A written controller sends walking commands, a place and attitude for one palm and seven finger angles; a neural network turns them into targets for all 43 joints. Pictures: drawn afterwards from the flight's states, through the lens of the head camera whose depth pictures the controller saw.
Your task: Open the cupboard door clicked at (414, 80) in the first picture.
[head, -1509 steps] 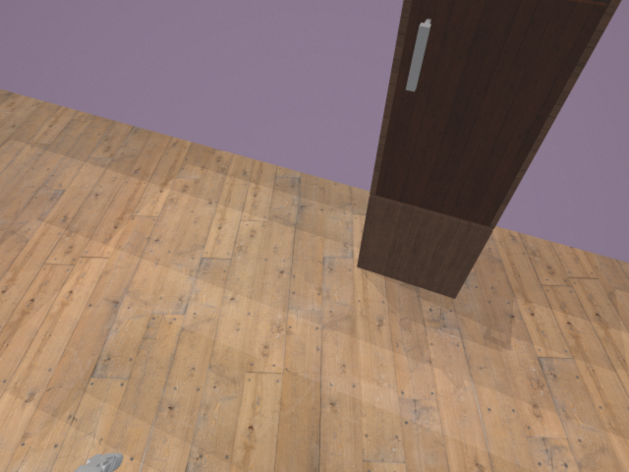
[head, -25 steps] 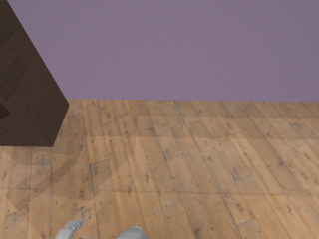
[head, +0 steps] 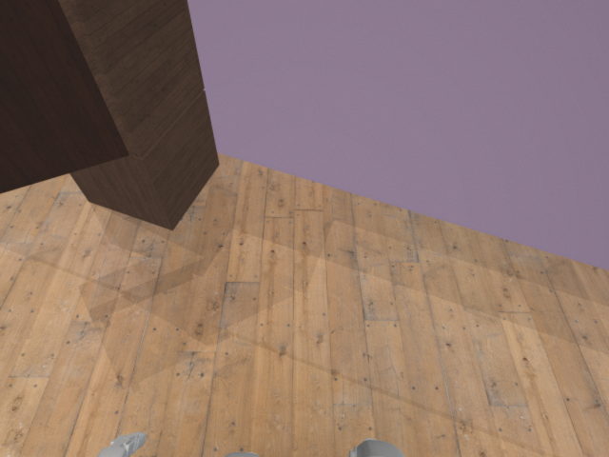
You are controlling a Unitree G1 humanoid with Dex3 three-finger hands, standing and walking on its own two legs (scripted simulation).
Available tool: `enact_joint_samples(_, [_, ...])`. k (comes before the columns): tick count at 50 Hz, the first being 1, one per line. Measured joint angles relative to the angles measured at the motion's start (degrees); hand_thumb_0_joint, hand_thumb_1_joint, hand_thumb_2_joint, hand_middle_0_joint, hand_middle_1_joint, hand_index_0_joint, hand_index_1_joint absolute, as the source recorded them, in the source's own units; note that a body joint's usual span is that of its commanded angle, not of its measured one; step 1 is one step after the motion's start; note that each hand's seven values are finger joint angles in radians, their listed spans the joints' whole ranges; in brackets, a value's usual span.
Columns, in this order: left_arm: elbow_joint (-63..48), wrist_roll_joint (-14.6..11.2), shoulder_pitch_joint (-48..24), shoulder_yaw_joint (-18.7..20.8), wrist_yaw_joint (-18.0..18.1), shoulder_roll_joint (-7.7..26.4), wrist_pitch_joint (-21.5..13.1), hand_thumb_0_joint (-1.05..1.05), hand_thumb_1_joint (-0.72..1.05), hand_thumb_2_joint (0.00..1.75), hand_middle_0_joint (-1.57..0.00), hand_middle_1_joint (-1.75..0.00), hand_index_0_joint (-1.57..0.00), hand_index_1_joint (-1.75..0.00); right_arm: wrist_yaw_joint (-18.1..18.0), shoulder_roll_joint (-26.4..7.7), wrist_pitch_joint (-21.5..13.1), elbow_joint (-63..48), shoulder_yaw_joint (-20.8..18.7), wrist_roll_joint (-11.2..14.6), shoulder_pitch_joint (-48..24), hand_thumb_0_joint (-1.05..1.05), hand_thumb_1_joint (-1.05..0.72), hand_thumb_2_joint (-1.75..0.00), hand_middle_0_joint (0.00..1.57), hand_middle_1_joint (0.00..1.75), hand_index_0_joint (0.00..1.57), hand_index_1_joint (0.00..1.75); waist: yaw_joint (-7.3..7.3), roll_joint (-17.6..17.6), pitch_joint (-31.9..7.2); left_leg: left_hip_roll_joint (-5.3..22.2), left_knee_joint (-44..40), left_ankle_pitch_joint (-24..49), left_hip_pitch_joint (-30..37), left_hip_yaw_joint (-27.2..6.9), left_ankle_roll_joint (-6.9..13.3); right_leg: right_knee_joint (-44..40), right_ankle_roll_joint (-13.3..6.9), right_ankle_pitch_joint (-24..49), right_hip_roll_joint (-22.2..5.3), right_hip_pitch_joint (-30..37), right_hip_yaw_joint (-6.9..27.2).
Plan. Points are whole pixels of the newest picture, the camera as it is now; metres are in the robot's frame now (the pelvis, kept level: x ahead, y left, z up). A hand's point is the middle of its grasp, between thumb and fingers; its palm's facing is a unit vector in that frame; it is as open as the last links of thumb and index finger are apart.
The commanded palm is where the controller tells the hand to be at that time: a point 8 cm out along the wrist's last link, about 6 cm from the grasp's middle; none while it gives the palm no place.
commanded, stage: turn to face it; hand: left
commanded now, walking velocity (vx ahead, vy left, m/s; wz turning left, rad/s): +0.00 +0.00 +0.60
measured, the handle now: out of the picture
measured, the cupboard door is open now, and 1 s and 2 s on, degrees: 49 49 49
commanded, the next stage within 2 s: take the last steps up to it in 0.80 s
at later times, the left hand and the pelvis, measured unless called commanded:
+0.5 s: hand out of the picture -0.01 +0.21 -0.19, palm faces +0.33 -0.92 -0.23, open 7.4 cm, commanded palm none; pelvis +0.01 -0.01 -0.02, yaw +19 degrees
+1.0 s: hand out of the picture -0.03 +0.15 -0.17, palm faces +0.53 -0.83 -0.20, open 7.4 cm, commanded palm none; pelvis +0.03 -0.03 +0.00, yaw +30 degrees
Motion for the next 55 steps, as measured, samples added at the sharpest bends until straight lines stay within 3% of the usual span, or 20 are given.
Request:
enact_joint_samples(5, [-1.68,-0.24,-0.75,-0.5,0.1,-0.54,-1.26,0.0,0.91,0.9,-0.2,-0.3,-0.19,-0.3,0.31,-0.13,1.28,0.82,-0.73,0.2,1.48,0.01,-0.9,-0.9,0.2,0.3,0.2,0.3,-0.84,1.73,-0.9,-1.03,2.11,-0.47,-1.57,-4.04,-1.64,-18.39,-1.15,4.88,1.9,7.78,-0.15])
enact_joint_samples(6, [-2.32,-0.04,-0.29,-0.58,0.2,-0.32,-1.88,0.0,0.91,0.9,-0.2,-0.3,-0.2,-0.3,0.44,-0.06,1.54,0.73,-0.93,0.46,1.93,0.01,-0.9,-0.9,0.2,0.3,0.2,0.3,-0.66,1.02,-1.53,-1.82,4.19,-2.08,-2.85,-3.88,-1.88,-22.86,-2.32,7.17,1.23,9.36,0.3])
enact_joint_samples(9, [-2.17,0.43,-0.21,-1.24,0.75,-2.07,-2.4,0.0,0.91,0.9,-0.2,-0.3,-0.2,-0.3,0.91,-1.62,2.54,1.42,-1.99,0.51,1.35,0.01,-0.9,-0.9,0.2,0.3,0.2,0.3,-1.07,2.9,-0.4,-1.46,20.96,-12.63,-8.14,-1.97,-2.9,-20.92,-3.76,6.9,0.62,10.08,-2.44])
enact_joint_samples(12, [-1.79,0.47,1.02,-1.77,0.96,-3.26,-2.43,0.0,0.91,0.9,-0.2,-0.3,-0.2,-0.3,1.37,-2.34,3.13,1.92,-2.43,0.49,0.59,0.01,-0.9,-0.9,0.2,0.3,0.2,0.3,-1.46,2.59,0.22,0.1,32.44,-12.99,-10.97,1.74,-4.15,-22.6,-3.58,6.52,-0.76,12.37,-4.55])
enact_joint_samples(15, [-1.03,0.66,1.97,-2.01,0.78,-3.58,-2.52,0.0,0.91,0.9,-0.2,-0.3,-0.2,-0.3,1.66,-2.02,2.97,1.66,-2.23,0.75,0.03,0.01,-0.9,-0.9,0.2,0.3,0.2,0.3,-1.45,0.46,0.66,1.54,27.36,-13.55,-8.78,5.15,-4.96,-23.85,-3.15,6.67,-2.86,13.9,-6.33])
enact_joint_samples(19, [-0.28,0.65,3.41,-1.97,0.23,-3.26,-2.75,0.0,0.9,0.9,-0.2,-0.3,-0.2,-0.3,1.81,-1.79,2.1,0.86,-1.5,0.91,-1.09,0.01,-0.91,-0.9,0.2,0.3,0.2,0.3,-0.5,-1.84,1.06,1.71,11.71,-9.78,-2.76,7.79,-4.37,-20.91,-1.77,4.5,-5.55,13.64,-8.62])
enact_joint_samples(20, [-0.23,0.44,4.11,-1.87,0.07,-3.09,-2.62,0.0,0.9,0.9,-0.2,-0.3,-0.2,-0.3,1.87,-2.03,1.69,0.37,-1.29,0.85,-1.26,0.01,-0.9,-0.9,0.2,0.3,0.2,0.3,-0.34,-1.89,0.8,1.79,7.02,-5.54,-0.87,7.96,-3.73,-18.73,-1.29,3.25,-6.01,12.79,-9.11])
enact_joint_samples(21, [-0.2,0.19,4.74,-1.72,-0.09,-2.97,-2.28,0.0,0.9,0.9,-0.2,-0.3,-0.2,-0.3,1.85,-2.43,1.04,-0.21,-1.25,0.67,-1.36,0.01,-0.9,-0.9,0.2,0.3,0.2,0.3,-0.38,-1.32,0.25,2.07,5.09,-2.2,-0.57,7.34,-0.96,-14.74,-0.71,1.86,-6.04,10.82,-9.32])
enact_joint_samples(23, [0.67,0.11,4.28,-1.27,0.14,-1.58,-0.82,0.0,0.9,0.9,-0.2,-0.3,-0.2,-0.3,1.35,-1.63,0.11,-0.52,-1.01,0.49,-2.35,0.01,-0.9,-0.9,0.2,0.3,0.2,0.3,0.06,-2.66,0.9,1.24,8.38,-4.09,-2.22,6.97,0.97,-3.44,-0.15,-4.71,-5.56,6.02,-5.52])
enact_joint_samples(25, [1.95,0.08,3.46,-0.69,0.46,-0.61,0.32,0.0,0.91,0.9,-0.2,-0.3,-0.2,-0.3,0.65,-0.83,-0.43,-0.85,-0.49,0.29,-2.37,0.01,-0.9,-0.9,0.2,0.3,0.2,0.3,0.29,-2.95,0.89,1.08,8.26,-5.04,-2.24,6.05,0.62,5.16,-0.05,-5.54,-3.82,1.97,-2.96])
enact_joint_samples(27, [2.54,0.08,2.69,-0.28,0.34,-0.19,0.69,0.01,0.91,0.9,-0.2,-0.3,-0.2,-0.3,0.04,-0.35,-0.54,-0.76,-0.12,0.12,-2.09,0.01,-0.9,-0.9,0.2,0.3,0.2,0.3,0.48,-2.42,0.74,1.07,6.09,-3.89,-1.44,4.84,-0.14,7.99,-0.18,-3.45,-2.55,-0.23,-1.94])
enact_joint_samples(31, [2.07,0.01,2.16,-0.17,-0.05,-0.48,0.21,0.01,0.91,0.9,-0.2,-0.3,-0.19,-0.3,-0.31,0.04,-0.17,0.24,0.31,-0.12,-1.52,0.01,-0.9,-0.9,0.2,0.3,0.2,0.3,0.76,-0.37,0.09,1.32,2.3,-1.55,0.06,2.61,-0.51,0.95,-0.66,-1.71,-0.8,0.45,-1.67])
enact_joint_samples(36, [1.32,-0.06,2.57,-0.57,-0.05,-1.22,-1.26,0.0,0.91,0.9,-0.2,-0.3,-0.19,-0.3,-0.13,0.55,0.71,1.43,0.26,0.12,-0.52,0.01,-0.9,-0.9,0.2,0.3,0.2,0.3,0.62,1.19,-1.19,0.92,2.7,-1.59,-0.2,0.28,-1.97,-16.73,-1.54,4.82,1.11,7.71,-2.3])
enact_joint_samples(39, [1.67,0.51,3.12,-1.08,0.32,-2.45,-2.52,0.0,0.91,0.9,-0.2,-0.3,-0.19,-0.3,0.18,0.1,1.45,2.15,-0.34,0.67,-0.3,0.01,-0.9,-0.9,0.2,0.3,0.2,0.3,0.66,2.14,-1.38,0.07,11.87,-10.09,-3.46,-0.21,-2.52,-19.66,-4.76,6.37,0.87,9.45,-3.15])
enact_joint_samples(42, [2.11,0.54,4.14,-1.81,0.56,-4.05,-3.02,0.0,0.91,0.9,-0.2,-0.3,-0.2,-0.3,0.45,-0.47,2.23,3.33,-0.89,0.75,-0.53,0.01,-0.9,-0.9,0.2,0.3,0.2,0.3,0.58,2.5,-1.06,-0.24,26.51,-13.81,-7.23,1.2,-3.06,-21.33,-5.07,6.52,0.07,11.47,-4.59])
enact_joint_samples(44, [2.55,0.63,4.84,-2.08,0.67,-4.68,-3.09,0.0,0.91,0.9,-0.2,-0.3,-0.2,-0.3,0.54,-0.4,2.31,3.87,-0.98,0.89,-0.63,0.01,-0.9,-0.9,0.2,0.3,0.2,0.3,0.47,1.8,-0.9,0.19,29.38,-13.94,-7.57,2.71,-3.57,-23.21,-4.9,7.29,-0.61,12.9,-5.29])
enact_joint_samples(47, [3.46,0.82,5.62,-2.28,0.58,-5.13,-3.36,0.0,0.91,0.9,-0.2,-0.3,-0.2,-0.3,0.57,0.07,2.06,4.45,-0.79,1.07,-0.78,0.01,-0.9,-0.9,0.2,0.3,0.2,0.3,0.77,0.13,-0.77,0.8,23.66,-14.43,-5.07,4.86,-3.98,-24.86,-4.54,7.89,-1.77,14.15,-6.14])
enact_joint_samples(52, [5.44,0.72,7.2,-1.7,-0.16,-4.68,-3.64,0.0,0.91,0.9,-0.2,-0.3,-0.2,-0.3,0.88,0.57,0.71,4.72,-0.03,0.79,-0.66,0.01,-0.91,-0.9,0.2,0.3,0.2,0.3,1.71,-1.72,-1.14,1.09,6.33,-9.78,2.02,7.58,-3.38,-23.2,-3.01,6.39,-3.27,14.16,-7.78])
enact_joint_samples(53, [5.71,0.58,7.78,-1.47,-0.41,-4.51,-3.44,0.0,0.91,0.9,-0.2,-0.3,-0.2,-0.3,0.94,0.42,0.16,4.45,0.11,0.67,-0.28,0.01,-0.9,-0.9,0.2,0.3,0.2,0.3,1.68,-1.56,-1.64,1.23,2.4,-8.03,3.55,7.47,-2.48,-21.49,-2.55,5.36,-3.37,13.41,-8.23])
enact_joint_samples(55, [6.5,0.38,7.9,-0.86,-0.79,-3.7,-2.39,0.0,0.91,0.9,-0.2,-0.3,-0.2,-0.3,0.66,0.81,-0.9,4.11,0.16,0.12,0.05,0.01,-0.9,-0.9,0.2,0.3,0.2,0.3,1.75,-2.33,-1.54,0.49,3.49,-3.85,2.63,7.48,0.3,-13.79,-2.46,-0.89,-3.72,10.29,-6.91])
